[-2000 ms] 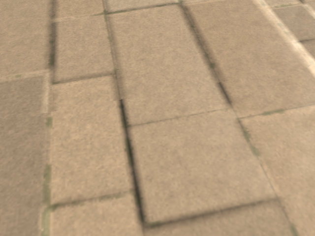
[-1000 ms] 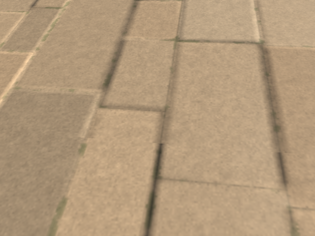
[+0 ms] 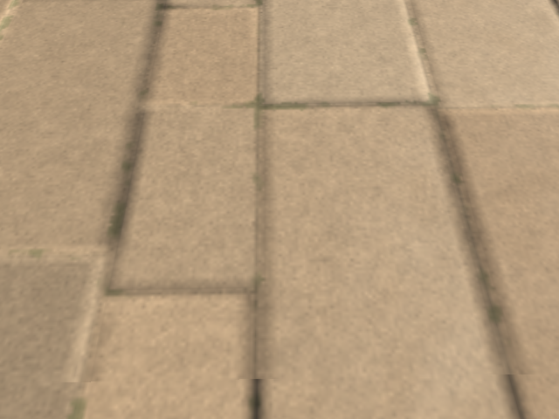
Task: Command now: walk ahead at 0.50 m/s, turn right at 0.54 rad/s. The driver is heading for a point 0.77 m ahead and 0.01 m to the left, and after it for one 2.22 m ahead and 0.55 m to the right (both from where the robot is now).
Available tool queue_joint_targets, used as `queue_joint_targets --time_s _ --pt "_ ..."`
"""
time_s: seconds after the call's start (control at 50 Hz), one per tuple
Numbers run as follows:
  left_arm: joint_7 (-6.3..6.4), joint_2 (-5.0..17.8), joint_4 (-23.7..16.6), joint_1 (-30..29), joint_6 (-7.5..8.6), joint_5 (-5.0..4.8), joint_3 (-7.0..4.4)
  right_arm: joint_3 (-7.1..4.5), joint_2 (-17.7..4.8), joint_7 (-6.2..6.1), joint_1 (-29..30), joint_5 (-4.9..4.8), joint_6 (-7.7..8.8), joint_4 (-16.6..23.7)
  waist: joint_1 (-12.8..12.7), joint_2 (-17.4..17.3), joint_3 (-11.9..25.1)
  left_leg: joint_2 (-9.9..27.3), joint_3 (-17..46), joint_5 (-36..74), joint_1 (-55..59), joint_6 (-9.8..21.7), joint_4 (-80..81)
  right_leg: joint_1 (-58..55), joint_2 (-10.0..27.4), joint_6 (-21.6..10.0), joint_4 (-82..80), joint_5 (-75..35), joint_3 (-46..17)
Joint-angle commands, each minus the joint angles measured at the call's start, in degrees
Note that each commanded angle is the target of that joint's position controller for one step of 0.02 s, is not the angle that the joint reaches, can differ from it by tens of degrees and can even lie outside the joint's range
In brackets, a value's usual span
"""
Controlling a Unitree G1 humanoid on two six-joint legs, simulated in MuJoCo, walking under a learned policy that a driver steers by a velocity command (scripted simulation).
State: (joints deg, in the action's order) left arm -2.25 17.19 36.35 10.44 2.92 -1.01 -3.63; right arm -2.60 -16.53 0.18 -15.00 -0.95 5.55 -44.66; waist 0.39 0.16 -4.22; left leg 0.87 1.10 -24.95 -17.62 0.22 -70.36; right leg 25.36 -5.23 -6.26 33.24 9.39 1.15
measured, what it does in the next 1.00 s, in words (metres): walks ahead: left foot, then right foot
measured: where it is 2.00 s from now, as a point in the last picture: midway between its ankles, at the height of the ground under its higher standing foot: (316, 296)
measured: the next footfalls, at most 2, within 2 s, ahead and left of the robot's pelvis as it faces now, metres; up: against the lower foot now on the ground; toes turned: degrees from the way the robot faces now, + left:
left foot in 0.38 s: +0.40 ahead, +0.13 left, +0.00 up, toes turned -12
right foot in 0.90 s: +0.64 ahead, -0.17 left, +0.00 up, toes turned -12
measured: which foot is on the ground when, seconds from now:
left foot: up 0.00-0.36, down 0.38-0.90, up 0.92-1.00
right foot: down 0.00-0.38, up 0.40-0.88, down 0.90-1.00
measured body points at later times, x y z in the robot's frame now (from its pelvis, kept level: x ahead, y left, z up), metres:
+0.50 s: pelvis +0.29 +0.05 +0.01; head +0.31 +0.05 +0.46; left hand +0.42 +0.31 -0.11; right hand +0.39 -0.24 -0.08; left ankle +0.36 +0.13 -0.72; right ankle +0.16 -0.06 -0.64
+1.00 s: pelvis +0.55 -0.05 +0.01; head +0.58 -0.07 +0.46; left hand +0.79 +0.16 -0.07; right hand +0.52 -0.33 -0.13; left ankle +0.44 +0.11 -0.64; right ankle +0.60 -0.16 -0.72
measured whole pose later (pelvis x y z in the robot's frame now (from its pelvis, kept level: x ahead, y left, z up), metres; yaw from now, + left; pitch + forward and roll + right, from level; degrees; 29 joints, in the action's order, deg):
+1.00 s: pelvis +0.55 -0.05 +0.01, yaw -9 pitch +2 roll +0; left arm -1.4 14.7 37.3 6.4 4.9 0.2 -2.0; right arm -2.2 -17.4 0.2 -21.5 -1.8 3.4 -48.9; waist 2.5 -1.5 -1.9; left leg 0.3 3.6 -24.4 -18.2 0.9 -63.6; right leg 22.4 -0.5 -2.5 30.1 9.6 3.1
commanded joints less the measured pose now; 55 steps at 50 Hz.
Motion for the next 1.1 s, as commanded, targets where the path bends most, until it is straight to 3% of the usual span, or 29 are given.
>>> queue_joint_targets --time_s 0.02,0.1,0.2,0.3,0.34,0.36,0.38,0.4,0.42,0.44,0.46,0.48,0.52,0.56,0.62,0.68,0.74,0.8,0.84,0.86,0.88,0.9,0.92,0.94,0.96,0.98,1.0,1.04,1.1 --pt "0.84 6.7 -3.9 3.6 1.04 1.01 -1.97 -1.70 -7.8 -0.14 2.7 0.99 2.27 6.8 -0.7 -0.5 8.5 4.8 5.3 6.0 -20.1 0.2 1.3 -22.0 16.1 -11.8 -18.1 -7.5 -26.7" --pt "1.84 7.6 -2.9 3.4 1.33 0.50 -2.14 -1.14 -5.6 -0.52 2.7 2.15 0.01 7.0 0.8 0.8 5.7 4.8 2.9 10.5 -17.0 -3.7 11.3 -11.8 13.2 -11.8 -20.4 -15.4 -19.7" --pt "2.97 8.5 -0.7 7.0 0.49 0.02 -2.31 0.16 -3.1 0.12 13.3 1.59 0.29 8.9 -3.8 3.8 4.4 1.2 1.3 29.9 -11.5 -4.9 33.4 -8.6 9.0 -7.0 -19.2 -7.0 -14.9" --pt "2.75 7.8 2.2 11.2 0.22 -0.11 -2.01 -0.71 -5.7 1.34 17.1 0.83 1.51 10.2 -5.4 5.2 3.7 0.6 2.5 27.4 -11.3 -1.9 40.8 -17.5 13.8 -6.0 -14.2 -4.3 -20.8" --pt "2.72 8.2 2.7 10.6 -0.18 0.11 -2.17 -1.32 -6.6 1.41 14.6 0.69 1.89 9.8 -3.6 6.9 3.6 0.1 1.5 22.2 -8.6 0.2 42.5 -20.0 15.0 -5.1 -11.5 -8.6 -22.5" --pt "2.67 7.6 2.6 9.7 -0.34 0.13 -1.94 -1.96 -7.4 1.19 10.4 0.86 2.09 8.7 -1.1 7.0 5.1 -0.9 0.2 21.7 -2.8 1.8 44.9 -20.1 13.3 -4.0 -7.6 -14.7 -21.6" --pt "2.55 5.5 2.1 9.3 -0.27 0.42 -1.14 -2.88 -9.5 0.87 3.5 1.45 2.39 7.6 2.2 5.5 10.6 2.5 3.1 22.7 8.3 4.7 44.0 -17.7 10.3 -2.1 2.0 -17.8 -18.9" --pt "2.67 2.5 1.2 13.0 0.09 1.30 0.06 -3.98 -13.9 0.67 -5.1 2.09 2.37 6.7 3.7 -4.1 19.9 13.3 16.9 22.9 26.5 10.7 42.0 -6.0 4.8 0.9 19.5 -4.4 -14.0" --pt "2.71 1.2 1.3 18.5 0.69 -0.41 0.66 -4.70 -14.9 1.44 -9.8 1.23 1.51 3.6 2.4 -19.6 23.1 21.5 41.2 5.4 37.6 18.0 50.9 12.0 -1.3 4.5 35.0 23.3 -9.7" --pt "2.81 6.8 1.6 14.0 0.85 -1.18 -0.40 -3.36 -9.7 1.60 -8.8 -0.22 1.32 4.1 4.4 -11.0 16.4 20.7 42.3 -7.0 33.9 16.0 54.1 18.7 2.2 4.4 40.3 21.8 -12.7" --pt "2.78 8.3 0.2 7.5 0.89 -0.99 -0.86 -2.60 -7.4 1.32 -5.2 0.01 0.91 4.6 4.7 -6.3 9.5 18.6 34.1 -4.8 27.2 13.6 54.7 20.5 4.6 4.3 40.5 16.6 -10.7" --pt "2.72 7.4 -0.6 4.2 1.01 -0.10 -0.62 -2.02 -6.5 1.22 -2.5 0.71 0.56 5.0 3.6 -3.2 5.8 16.2 28.0 1.9 20.7 12.9 55.8 19.3 6.7 4.5 38.4 12.7 -8.6" --pt "2.30 5.4 -1.0 3.8 1.30 0.64 -0.60 -1.29 -4.9 1.03 -0.1 1.58 0.50 5.0 1.0 -4.6 3.8 12.3 20.9 11.4 13.6 12.2 58.3 14.9 9.9 4.9 32.5 7.8 -7.5" --pt "2.13 3.5 -0.4 5.0 1.09 0.53 -0.18 -1.22 -4.9 0.96 -0.4 1.08 0.73 4.2 0.2 -6.1 4.5 10.9 16.5 18.1 11.6 12.7 59.7 12.9 10.5 5.7 28.9 6.9 -5.8" --pt "2.17 1.9 -1.9 0.5 1.13 1.00 0.65 -1.85 -7.4 0.55 -1.7 0.51 0.59 2.7 1.1 -4.5 3.3 10.6 11.6 25.5 10.8 13.4 61.6 13.9 11.2 7.2 19.1 1.6 -4.2" --pt "1.67 0.7 -2.8 -4.8 1.67 0.81 1.23 -1.97 -8.5 0.31 -3.6 0.08 -0.01 1.3 3.0 -4.3 2.7 9.0 7.1 27.7 10.6 11.9 61.9 11.0 10.3 7.5 7.9 -7.9 -2.9" --pt "0.94 0.9 -3.9 -9.8 2.10 0.19 1.26 -1.96 -9.1 0.26 -7.0 -0.29 -0.57 -0.6 4.9 -4.2 1.7 9.7 6.0 27.3 11.9 11.2 61.2 8.2 8.7 7.2 1.3 -12.8 -2.0" --pt "0.06 1.8 -5.3 -12.8 2.45 -0.10 0.93 -2.10 -9.6 0.06 -8.7 -0.51 -1.45 -2.1 4.8 -4.5 0.7 12.2 7.1 28.8 16.7 10.2 59.0 8.6 8.1 5.4 -2.4 -10.1 -2.5" --pt "-0.26 3.0 -5.2 -11.4 2.62 0.02 0.44 -2.46 -10.6 -0.23 -8.4 -0.50 -2.07 -2.5 3.0 -5.0 1.6 13.2 7.1 34.6 19.4 9.2 55.8 5.3 7.2 3.7 -4.2 -6.2 -1.9" --pt "-0.11 4.2 -4.5 -8.0 2.75 0.29 -0.22 -2.53 -11.0 -0.34 -7.8 -0.59 -2.35 -2.5 0.6 -5.0 3.6 12.3 6.6 42.6 18.8 8.4 51.3 -1.1 5.9 2.6 -5.8 -5.4 -0.9" --pt "0.35 6.4 -2.3 -0.3 2.75 0.55 -1.52 -2.18 -10.3 -0.39 -7.4 -0.47 -2.53 -2.4 -3.5 -4.0 8.4 9.6 4.8 47.9 16.0 7.0 42.3 -12.8 5.2 0.9 -7.2 -6.4 -0.3" --pt "1.05 10.2 -0.4 10.3 2.62 1.38 -2.73 -1.05 -7.8 -0.41 -6.5 0.65 -2.32 -0.7 -8.0 -0.3 16.9 6.6 3.1 37.2 5.3 5.0 26.9 -30.4 13.5 -2.5 -4.2 -8.6 -8.3" --pt "1.14 14.7 0.5 14.2 2.09 1.70 -3.75 1.06 -0.9 -0.20 -14.2 0.63 -1.33 0.3 -5.5 14.9 25.6 -2.7 -0.2 1.7 -17.2 0.9 5.7 -50.3 28.3 -10.7 -7.7 1.9 -33.1" --pt "1.22 9.2 0.6 15.2 1.83 1.25 -2.49 -0.11 -5.9 -0.10 -11.8 -0.56 -0.61 -0.7 -7.6 12.1 25.6 -1.9 7.0 -7.7 -23.2 1.0 -1.9 -48.0 28.8 -10.4 -13.3 9.7 -40.6" --pt "1.40 7.2 0.9 11.8 1.86 1.04 -1.64 -1.33 -9.1 0.03 -6.6 -1.85 -0.35 1.0 -7.2 8.8 16.2 0.6 6.9 -3.4 -26.6 1.3 -3.7 -40.8 27.0 -8.0 -14.8 9.2 -32.0" --pt "1.42 6.0 0.8 8.1 1.97 1.13 -1.16 -1.28 -8.6 -0.12 -3.5 -1.67 -0.39 1.7 -5.5 5.6 11.4 3.1 5.3 1.4 -25.3 1.1 -1.8 -33.1 24.6 -6.7 -16.3 4.9 -25.1" --pt "1.18 4.4 1.0 4.6 2.26 1.54 -0.69 -1.49 -7.9 -0.33 -2.0 -0.78 -0.80 1.8 -3.7 4.2 7.2 4.1 5.0 4.2 -23.2 0.4 0.9 -26.2 22.6 -6.1 -18.2 -4.3 -19.9" --pt "0.92 2.9 1.4 0.7 3.35 2.24 -0.50 -1.70 -5.8 -0.69 -5.5 -0.51 -2.65 0.6 0.1 5.6 5.9 5.1 5.0 6.1 -15.5 -1.0 3.6 -18.3 20.3 -5.5 -19.8 -22.2 -11.0" --pt "1.48 4.5 2.7 -2.2 3.95 2.08 -1.16 -1.74 -3.8 -1.10 -5.0 0.04 -4.60 1.8 2.2 5.0 4.5 4.5 3.6 9.8 -15.2 -2.9 8.6 -14.3 20.0 -5.9 -20.7 -35.4 -2.6"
